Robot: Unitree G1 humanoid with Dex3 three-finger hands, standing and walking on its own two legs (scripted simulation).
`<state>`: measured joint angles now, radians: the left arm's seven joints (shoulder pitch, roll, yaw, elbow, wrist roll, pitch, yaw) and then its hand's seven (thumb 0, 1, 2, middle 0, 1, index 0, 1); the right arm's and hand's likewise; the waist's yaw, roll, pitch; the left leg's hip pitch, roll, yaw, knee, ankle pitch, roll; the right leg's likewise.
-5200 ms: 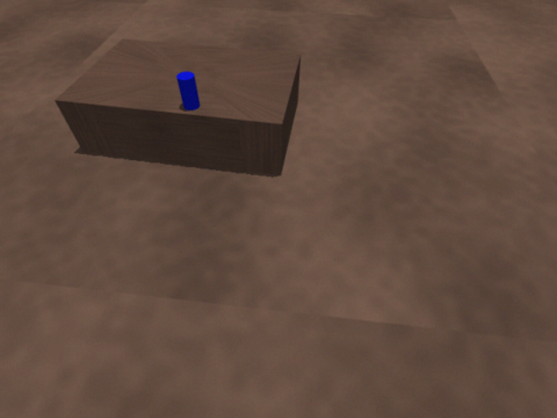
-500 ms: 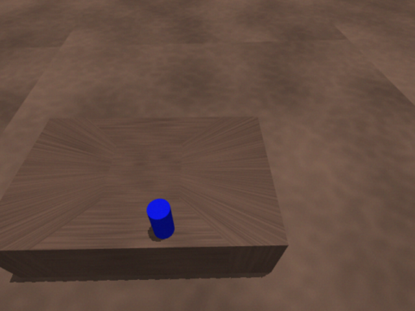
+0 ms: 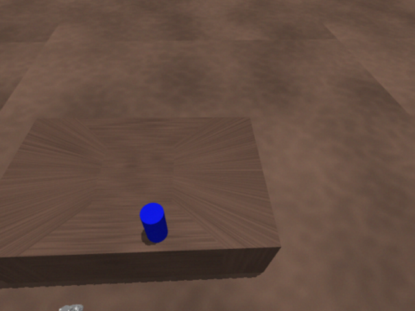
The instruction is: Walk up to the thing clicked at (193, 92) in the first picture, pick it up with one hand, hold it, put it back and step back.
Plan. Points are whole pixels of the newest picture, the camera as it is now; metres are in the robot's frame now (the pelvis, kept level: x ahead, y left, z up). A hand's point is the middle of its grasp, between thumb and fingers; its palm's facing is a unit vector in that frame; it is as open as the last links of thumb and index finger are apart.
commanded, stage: walk up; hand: left
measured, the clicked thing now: (154, 223) +0.45 +0.19 -0.37
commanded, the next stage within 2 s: stand in 0.42 s
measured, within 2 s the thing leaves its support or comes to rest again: neither
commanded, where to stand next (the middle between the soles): +0.07 -0.02 m, yaw +1 degrees
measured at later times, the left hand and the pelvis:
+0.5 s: hand out of the picture +0.09 +0.26 -0.15, palm faces -0.01 -0.94 -0.33, open 7.4 cm; pelvis +0.01 +0.01 +0.01, yaw +0 degrees
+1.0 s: hand out of the picture +0.08 +0.27 -0.15, palm faces -0.01 -0.94 -0.35, open 7.4 cm; pelvis +0.00 +0.01 +0.01, yaw +0 degrees
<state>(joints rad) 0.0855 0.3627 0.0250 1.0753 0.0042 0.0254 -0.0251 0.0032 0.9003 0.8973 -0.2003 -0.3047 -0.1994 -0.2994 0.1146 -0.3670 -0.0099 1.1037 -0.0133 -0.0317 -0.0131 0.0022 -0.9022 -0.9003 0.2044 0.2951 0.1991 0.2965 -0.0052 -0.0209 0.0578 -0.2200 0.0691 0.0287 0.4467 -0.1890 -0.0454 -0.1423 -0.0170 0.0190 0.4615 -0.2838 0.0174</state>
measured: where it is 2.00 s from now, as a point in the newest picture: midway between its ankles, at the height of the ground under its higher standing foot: outside the picture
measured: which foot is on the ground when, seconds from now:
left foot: down 0.00-1.00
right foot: down 0.00-1.00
